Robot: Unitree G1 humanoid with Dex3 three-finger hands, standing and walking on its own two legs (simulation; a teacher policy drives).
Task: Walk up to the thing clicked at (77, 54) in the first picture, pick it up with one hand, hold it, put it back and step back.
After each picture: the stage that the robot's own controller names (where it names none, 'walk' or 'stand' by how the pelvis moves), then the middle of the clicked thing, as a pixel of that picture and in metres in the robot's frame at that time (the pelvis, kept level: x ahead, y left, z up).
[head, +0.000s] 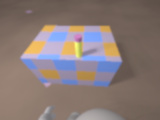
stand; (78, 47) +0.66 +0.19 -0.01
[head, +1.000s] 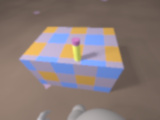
walk; (76, 50) +0.59 +0.21 +0.00
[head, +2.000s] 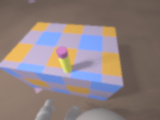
stand; (65, 61) +0.40 +0.24 +0.01
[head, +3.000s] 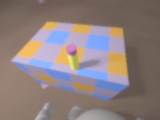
stand; (73, 59) +0.45 +0.19 +0.00
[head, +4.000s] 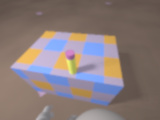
stand; (71, 63) +0.46 +0.20 -0.01
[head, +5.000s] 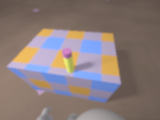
stand; (69, 61) +0.45 +0.23 -0.02
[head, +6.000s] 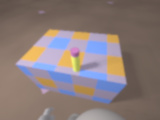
stand; (75, 60) +0.49 +0.18 -0.02
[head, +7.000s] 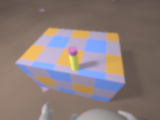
stand; (74, 59) +0.49 +0.19 -0.02
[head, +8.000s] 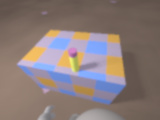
stand; (74, 61) +0.48 +0.19 -0.02
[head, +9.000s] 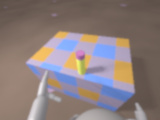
rise first; (81, 63) +0.46 +0.16 -0.01
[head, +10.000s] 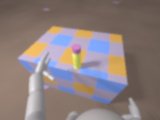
go down; (77, 58) +0.51 +0.15 +0.00
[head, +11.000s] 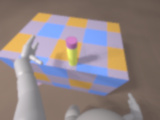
go down; (72, 53) +0.48 +0.15 +0.04
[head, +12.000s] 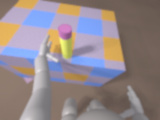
close in; (66, 44) +0.50 +0.16 +0.07
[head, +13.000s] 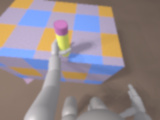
close; (63, 41) +0.51 +0.15 +0.09
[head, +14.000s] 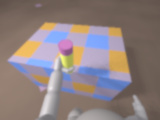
lift; (67, 59) +0.36 +0.17 +0.14
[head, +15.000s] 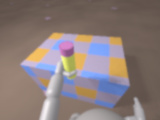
lift; (69, 63) +0.32 +0.16 +0.18
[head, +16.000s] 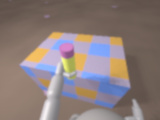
hold; (69, 63) +0.32 +0.16 +0.16
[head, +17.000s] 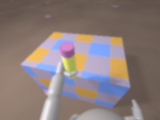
hold; (69, 63) +0.32 +0.16 +0.17
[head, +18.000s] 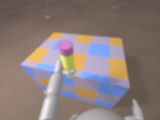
crouch; (68, 61) +0.32 +0.17 +0.18
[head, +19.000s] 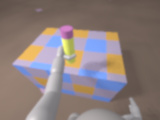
crouch; (69, 47) +0.44 +0.17 +0.18
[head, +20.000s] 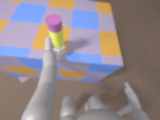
lower; (57, 38) +0.52 +0.18 +0.09
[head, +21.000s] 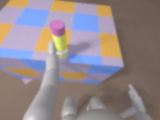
lower; (60, 42) +0.50 +0.17 +0.08
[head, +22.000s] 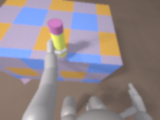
lower; (59, 41) +0.51 +0.17 +0.09
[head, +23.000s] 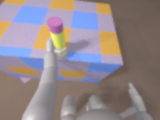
lower; (58, 40) +0.51 +0.17 +0.09
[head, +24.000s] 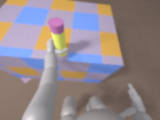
loosen; (59, 40) +0.51 +0.17 +0.09
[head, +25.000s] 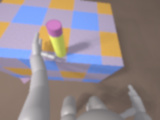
withdraw; (58, 42) +0.50 +0.18 +0.08
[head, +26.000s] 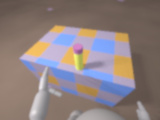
sink last; (78, 58) +0.47 +0.16 +0.03
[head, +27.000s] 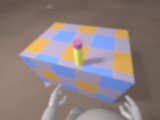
stand; (78, 54) +0.50 +0.16 +0.04
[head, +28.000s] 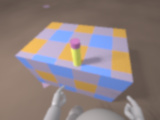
stand; (76, 54) +0.50 +0.17 +0.05
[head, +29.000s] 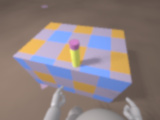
stand; (75, 54) +0.49 +0.17 +0.05
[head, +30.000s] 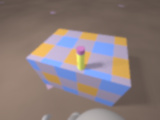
stand; (80, 59) +0.52 +0.14 -0.01
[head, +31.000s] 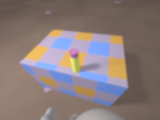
stand; (75, 61) +0.48 +0.18 -0.02
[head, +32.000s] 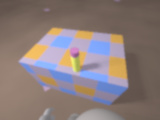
stand; (75, 61) +0.48 +0.18 -0.02
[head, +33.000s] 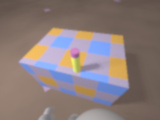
walk; (76, 61) +0.47 +0.17 -0.02
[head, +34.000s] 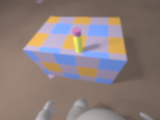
walk; (78, 41) +0.64 +0.19 +0.01
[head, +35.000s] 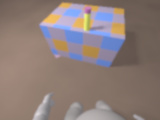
walk; (87, 20) +0.99 +0.15 +0.01
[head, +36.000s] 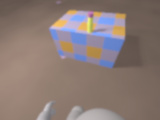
stand; (90, 23) +1.10 +0.13 +0.01
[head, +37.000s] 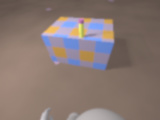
stand; (81, 28) +1.10 +0.17 -0.01
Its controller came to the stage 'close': yes
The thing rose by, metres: 0.20
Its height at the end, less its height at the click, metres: +0.00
